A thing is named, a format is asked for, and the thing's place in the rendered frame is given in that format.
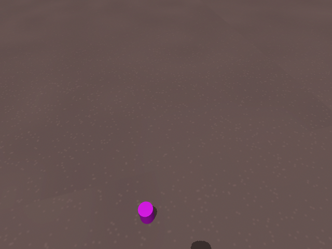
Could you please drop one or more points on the can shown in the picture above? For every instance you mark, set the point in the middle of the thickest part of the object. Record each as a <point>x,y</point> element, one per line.
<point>146,212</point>

